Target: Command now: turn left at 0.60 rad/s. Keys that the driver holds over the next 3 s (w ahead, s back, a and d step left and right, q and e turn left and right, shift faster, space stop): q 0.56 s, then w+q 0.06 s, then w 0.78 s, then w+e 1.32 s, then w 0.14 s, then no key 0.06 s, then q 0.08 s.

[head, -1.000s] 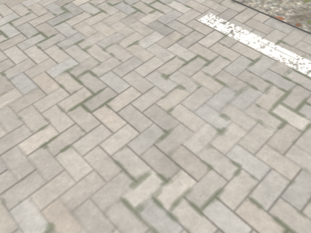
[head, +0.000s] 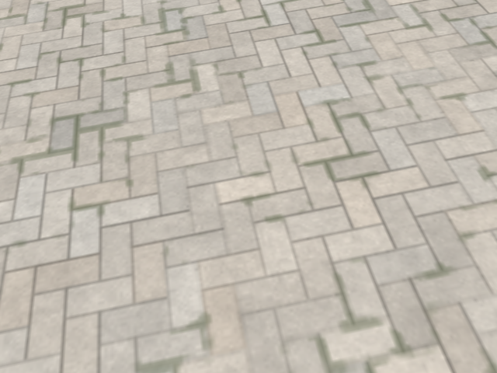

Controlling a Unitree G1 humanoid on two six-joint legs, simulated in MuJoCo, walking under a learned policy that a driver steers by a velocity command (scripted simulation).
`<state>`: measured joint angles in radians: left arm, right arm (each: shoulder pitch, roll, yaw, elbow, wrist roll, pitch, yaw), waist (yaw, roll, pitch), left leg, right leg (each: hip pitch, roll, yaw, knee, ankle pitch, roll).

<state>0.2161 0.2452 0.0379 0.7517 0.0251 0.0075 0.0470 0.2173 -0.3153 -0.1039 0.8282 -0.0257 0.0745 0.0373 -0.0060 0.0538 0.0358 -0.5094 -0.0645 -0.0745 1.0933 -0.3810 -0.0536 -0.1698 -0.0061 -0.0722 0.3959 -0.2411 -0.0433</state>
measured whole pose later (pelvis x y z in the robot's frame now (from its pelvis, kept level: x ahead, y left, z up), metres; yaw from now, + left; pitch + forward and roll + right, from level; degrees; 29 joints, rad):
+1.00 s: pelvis +0.09 +0.05 +0.00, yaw +27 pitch +1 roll +1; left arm 0.41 0.25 0.03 0.84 0.01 -0.06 -0.01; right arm 0.24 -0.31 -0.05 0.79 -0.05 -0.01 0.05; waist 0.03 0.06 -0.01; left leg -0.56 -0.03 -0.08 0.98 -0.21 0.02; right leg -0.04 0.05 0.01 0.26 -0.24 -0.06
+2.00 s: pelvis +0.57 +0.29 -0.01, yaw +11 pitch +0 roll +0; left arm 0.30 0.28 0.06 0.88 0.00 -0.04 -0.01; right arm 0.19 -0.25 -0.02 0.81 -0.05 -0.06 0.00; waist 0.00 0.02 0.06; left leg -0.55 0.09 -0.04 1.13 -0.31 -0.01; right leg -0.21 0.15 0.00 0.39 -0.18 -0.15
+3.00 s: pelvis +1.07 +0.29 -0.01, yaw -19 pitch +0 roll +1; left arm 0.17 0.24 0.03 0.78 0.02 -0.04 -0.01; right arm 0.31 -0.25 -0.03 0.84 -0.01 -0.03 0.00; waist -0.04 0.02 0.08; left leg -0.42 0.07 0.03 1.16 -0.39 0.00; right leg -0.28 0.06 -0.07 0.45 -0.18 -0.10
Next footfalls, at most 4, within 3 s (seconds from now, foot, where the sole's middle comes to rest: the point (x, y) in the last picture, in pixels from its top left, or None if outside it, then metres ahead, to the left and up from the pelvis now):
0.22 left None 0.01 0.12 -0.78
0.78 right None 0.11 -0.04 -0.78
1.26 left None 0.29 0.28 -0.78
1.80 right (184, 322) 0.63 0.27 -0.78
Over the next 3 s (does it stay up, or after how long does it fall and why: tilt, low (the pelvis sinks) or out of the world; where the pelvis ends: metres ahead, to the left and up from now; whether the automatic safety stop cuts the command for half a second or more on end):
stays up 1.07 0.29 -0.01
